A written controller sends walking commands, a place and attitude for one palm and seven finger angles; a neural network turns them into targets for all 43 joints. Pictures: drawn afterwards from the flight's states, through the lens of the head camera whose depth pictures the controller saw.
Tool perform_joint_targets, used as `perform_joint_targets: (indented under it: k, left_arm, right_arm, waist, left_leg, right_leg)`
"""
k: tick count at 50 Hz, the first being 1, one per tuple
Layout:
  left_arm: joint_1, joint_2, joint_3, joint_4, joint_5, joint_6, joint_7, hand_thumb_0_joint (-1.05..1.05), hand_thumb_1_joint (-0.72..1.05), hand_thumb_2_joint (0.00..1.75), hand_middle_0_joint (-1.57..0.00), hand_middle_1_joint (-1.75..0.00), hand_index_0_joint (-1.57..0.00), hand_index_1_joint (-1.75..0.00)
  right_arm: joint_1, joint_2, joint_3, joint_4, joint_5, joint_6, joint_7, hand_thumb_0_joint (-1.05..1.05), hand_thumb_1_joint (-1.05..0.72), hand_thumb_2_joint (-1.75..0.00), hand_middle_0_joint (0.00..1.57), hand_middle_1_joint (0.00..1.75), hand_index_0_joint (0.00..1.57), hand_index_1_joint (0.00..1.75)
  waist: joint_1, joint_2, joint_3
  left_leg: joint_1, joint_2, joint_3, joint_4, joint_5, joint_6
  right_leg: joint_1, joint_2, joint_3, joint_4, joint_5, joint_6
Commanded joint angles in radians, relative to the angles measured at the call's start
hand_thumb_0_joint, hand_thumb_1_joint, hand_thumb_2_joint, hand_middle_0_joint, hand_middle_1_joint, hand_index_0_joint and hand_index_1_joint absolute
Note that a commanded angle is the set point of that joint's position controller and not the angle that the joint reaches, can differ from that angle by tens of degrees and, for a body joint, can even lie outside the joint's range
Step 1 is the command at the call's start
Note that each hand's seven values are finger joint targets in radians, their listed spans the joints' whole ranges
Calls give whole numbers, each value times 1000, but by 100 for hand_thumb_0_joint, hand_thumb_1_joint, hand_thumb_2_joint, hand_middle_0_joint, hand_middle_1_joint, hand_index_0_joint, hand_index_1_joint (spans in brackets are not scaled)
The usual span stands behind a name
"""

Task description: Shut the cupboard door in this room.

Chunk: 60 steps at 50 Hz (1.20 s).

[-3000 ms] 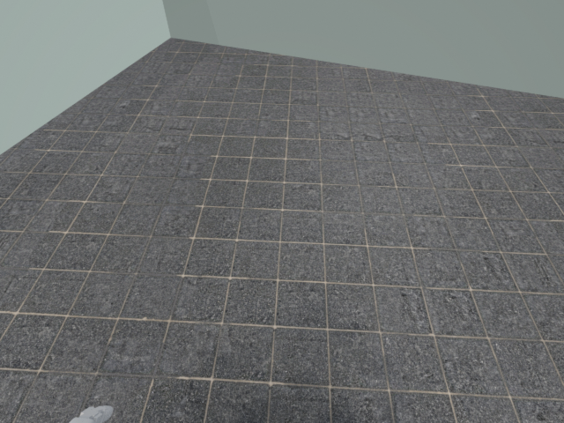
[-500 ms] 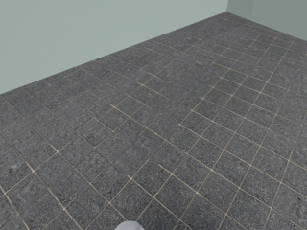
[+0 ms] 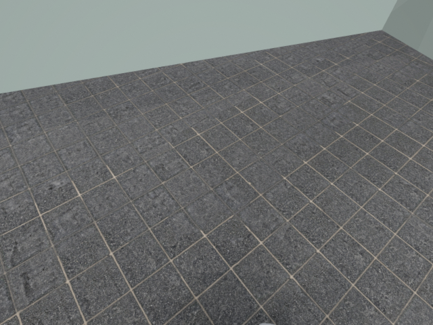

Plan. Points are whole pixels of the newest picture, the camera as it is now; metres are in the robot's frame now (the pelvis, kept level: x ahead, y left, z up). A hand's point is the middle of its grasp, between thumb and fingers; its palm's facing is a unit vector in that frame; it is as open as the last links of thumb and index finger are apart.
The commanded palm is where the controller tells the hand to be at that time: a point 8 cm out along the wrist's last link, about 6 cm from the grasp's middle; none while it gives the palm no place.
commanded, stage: turn or walk to find it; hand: left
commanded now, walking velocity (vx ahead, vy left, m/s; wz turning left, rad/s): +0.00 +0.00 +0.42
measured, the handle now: out of the picture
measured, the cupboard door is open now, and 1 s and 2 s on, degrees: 89 89 89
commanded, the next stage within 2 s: none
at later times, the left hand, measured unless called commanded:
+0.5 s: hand out of the picture -0.03 +0.18 -0.17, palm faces +0.27 -0.94 -0.22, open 7.4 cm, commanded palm none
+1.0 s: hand out of the picture -0.05 +0.22 -0.16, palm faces +0.43 -0.87 -0.26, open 7.4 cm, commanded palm none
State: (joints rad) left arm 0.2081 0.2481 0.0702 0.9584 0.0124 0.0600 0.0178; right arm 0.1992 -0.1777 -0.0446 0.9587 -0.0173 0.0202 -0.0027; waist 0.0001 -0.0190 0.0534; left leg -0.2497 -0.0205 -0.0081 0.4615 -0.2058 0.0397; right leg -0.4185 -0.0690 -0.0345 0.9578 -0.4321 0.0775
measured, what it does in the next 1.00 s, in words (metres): steps on the spot, turning left: right foot, then left foot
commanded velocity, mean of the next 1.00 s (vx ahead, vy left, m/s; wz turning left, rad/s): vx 0.00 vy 0.00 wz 0.42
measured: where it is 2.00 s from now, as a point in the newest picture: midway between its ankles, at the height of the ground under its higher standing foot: outside the picture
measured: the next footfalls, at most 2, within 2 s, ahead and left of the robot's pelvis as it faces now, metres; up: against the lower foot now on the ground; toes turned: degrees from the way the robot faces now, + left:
right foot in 0.16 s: +0.03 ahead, -0.14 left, +0.00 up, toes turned +1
left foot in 0.56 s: -0.04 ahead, +0.11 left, +0.00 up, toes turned +20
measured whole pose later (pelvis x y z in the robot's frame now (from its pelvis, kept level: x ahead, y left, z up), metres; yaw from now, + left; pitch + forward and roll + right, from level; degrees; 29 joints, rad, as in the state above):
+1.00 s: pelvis -0.06 -0.01 +0.00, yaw +25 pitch +0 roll +0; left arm 0.15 0.21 0.05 0.91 0.01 0.04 0.02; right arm 0.21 -0.20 -0.06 0.96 -0.02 0.03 0.00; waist -0.03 0.02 0.05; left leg -0.29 -0.06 -0.06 0.49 -0.20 0.04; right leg -0.31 -0.03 -0.03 0.70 -0.41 0.06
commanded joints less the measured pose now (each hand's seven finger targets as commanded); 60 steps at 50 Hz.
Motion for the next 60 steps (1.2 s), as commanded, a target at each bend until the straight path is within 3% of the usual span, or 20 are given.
perform_joint_targets:
  k: [1, 6, 7, 8, 9, 13, 22, 26, 27, 28, 29, 31, 35, 44, 50, 51, 52, 53, 56, 60]
  left_arm:
    - [-24, 35, 6, -97, -1, -27, 1, 0, 90, 90, -20, -30, -20, -30]
    - [100, 56, 11, -76, -3, -48, 12, 0, 90, 90, -20, -30, -20, -30]
    - [122, 120, 22, -80, 9, -59, 19, 0, 90, 90, -20, -30, -20, -30]
    - [108, 201, 35, -92, 20, -61, 21, 0, 90, 90, -20, -30, -20, -30]
    - [84, 192, 34, -114, 10, -59, 21, 0, 90, 90, -20, -30, -20, -30]
    - [-54, 98, 6, -138, 11, -65, 18, 0, 90, 90, -20, -30, -20, -30]
    - [92, 166, 29, -71, 22, -62, 18, 0, 90, 90, -20, -30, -20, -30]
    - [63, 166, 32, -57, 14, -49, 13, 0, 90, 90, -20, -30, -20, -30]
    - [66, 140, 28, -63, 3, -42, 10, 0, 90, 90, -20, -30, -20, -30]
    - [77, 77, 19, -97, -2, -35, 2, 0, 90, 90, -20, -30, -20, -30]
    - [-1, 60, 2, -120, 8, -25, 7, 0, 90, 90, -20, -30, -20, -30]
    - [-50, 74, 13, -106, 7, -16, 5, 0, 90, 90, -20, -30, -20, -30]
    - [22, 67, 14, -55, 7, -25, -9, 0, 90, 90, -20, -30, -20, -30]
    - [-51, 44, 5, -107, 1, -29, 2, 0, 90, 90, -20, -30, -20, -30]
    - [60, 63, 7, -90, -4, -48, 13, 0, 90, 90, -20, -30, -20, -30]
    - [82, 111, 17, -89, 4, -57, 19, 0, 90, 90, -20, -30, -20, -30]
    - [83, 193, 33, -93, 17, -61, 24, 0, 90, 90, -20, -30, -20, -30]
    - [65, 200, 32, -114, 11, -58, 23, 0, 90, 90, -20, -30, -20, -30]
    - [-70, 121, 14, -139, 9, -60, 21, 0, 90, 90, -20, -30, -20, -30]
    - [-14, 105, 9, -115, 14, -70, 21, 0, 90, 90, -20, -30, -20, -30]
  right_arm:
    - [46, -220, -58, -53, -9, -4, -16, 0, -90, -90, 20, 30, 20, 30]
    - [-8, -203, -64, -77, -1, 4, -4, 0, -90, -90, 20, 30, 20, 30]
    - [3, -152, -58, -89, 9, 4, 3, 0, -90, -90, 20, 30, 20, 30]
    - [-3, -97, -49, -120, 6, 5, 6, 0, -90, -90, 20, 30, 20, 30]
    - [-7, -161, -67, -111, -8, 21, 6, 0, -90, -90, 20, 30, 20, 30]
    - [36, -134, -63, -48, -10, 39, 25, 0, -90, -90, 20, 30, 20, 30]
    - [-72, -100, -36, -63, 6, 25, 20, 0, -90, -90, 20, 30, 20, 30]
    - [21, -116, -34, -43, 8, 9, 13, 0, -90, -90, 20, 30, 20, 30]
    - [58, -161, -43, -36, 5, -1, 14, 0, -90, -90, 20, 30, 20, 30]
    - [79, -263, -64, -44, -4, -8, 10, 0, -90, -90, 20, 30, 20, 30]
    - [117, -304, -75, -32, -4, -2, 3, 0, -90, -90, 20, 30, 20, 30]
    - [58, -255, -63, -35, -6, -4, -15, 0, -90, -90, 20, 30, 20, 30]
    - [-7, -207, -42, -57, 0, -19, -21, 0, -90, -90, 20, 30, 20, 30]
    - [47, -222, -59, -53, -8, -6, -15, 0, -90, -90, 20, 30, 20, 30]
    - [-2, -206, -64, -73, 0, 2, -5, 0, -90, -90, 20, 30, 20, 30]
    - [1, -165, -58, -82, 7, 1, 1, 0, -90, -90, 20, 30, 20, 30]
    - [10, -104, -47, -108, 10, 1, 6, 0, -90, -90, 20, 30, 20, 30]
    - [-17, -150, -61, -112, -5, 14, 4, 0, -90, -90, 20, 30, 20, 30]
    - [15, -145, -66, -59, -8, 37, 19, 0, -90, -90, 20, 30, 20, 30]
    - [7, -126, -55, -50, -3, 35, 23, 0, -90, -90, 20, 30, 20, 30]
  waist:
    - [-36, 160, -82]
    - [28, 116, -105]
    - [37, -58, -115]
    - [40, -306, -64]
    - [43, -253, -68]
    - [-32, -133, 37]
    - [50, -165, -41]
    - [-1, -142, -87]
    - [-24, -16, -113]
    - [-31, 268, -120]
    - [-71, 318, -99]
    - [-51, 242, -42]
    - [-8, 155, -69]
    - [-44, 153, -95]
    - [20, 121, -125]
    - [32, 5, -127]
    - [33, -253, -87]
    - [48, -232, -75]
    - [-26, -109, 27]
    - [-4, -136, 0]
  left_leg:
    - [111, 249, -283, -130, 287, 140]
    - [-83, 169, -276, -16, 179, 66]
    - [-228, 75, -186, 136, -6, 2]
    - [-365, -57, -28, 360, -316, -63]
    - [-316, -12, -80, 540, -334, -59]
    - [-304, 34, -35, 748, -139, -82]
    - [-187, 49, 69, 356, -265, -98]
    - [28, 36, 102, 37, -75, -75]
    - [158, 93, 34, -63, 52, -53]
    - [252, 338, -290, -112, 306, 56]
    - [162, 429, -367, -168, 335, 150]
    - [66, 355, -317, -174, 180, 147]
    - [106, 248, -181, -149, 317, 112]
    - [155, 251, -301, -120, 351, 146]
    - [-36, 168, -306, -20, 269, 72]
    - [-170, 101, -241, 79, 100, 17]
    - [-346, -43, -62, 274, -227, -55]
    - [-326, -27, -65, 478, -348, -62]
    - [-312, 29, -61, 732, -201, -72]
    - [-292, 46, -5, 658, -184, -105]
  right_leg:
    - [-9, 13, 6, -136, -24, -6]
    - [304, 21, -4, -544, 206, -23]
    - [419, -134, 155, -667, 173, -67]
    - [391, -369, 382, -721, 232, -177]
    - [244, -396, 361, -745, 139, -223]
    - [138, -223, 106, -704, 199, -175]
    - [315, -284, 35, -585, 542, -226]
    - [239, -254, -50, -443, 532, -142]
    - [133, -215, -99, -327, 408, -89]
    - [-98, -84, -156, -132, 23, -11]
    - [-121, -45, -83, 41, -212, -8]
    - [-147, -54, 12, 167, -106, -17]
    - [-102, -40, 7, 126, 30, -3]
    - [-38, 8, 14, -108, -31, -1]
    - [285, 31, 1, -532, 200, -25]
    - [406, -86, 108, -633, 207, -58]
    - [439, -331, 348, -699, 219, -162]
    - [304, -414, 369, -722, 231, -241]
    - [159, -267, 170, -701, 223, -203]
    - [242, -242, 57, -648, 429, -198]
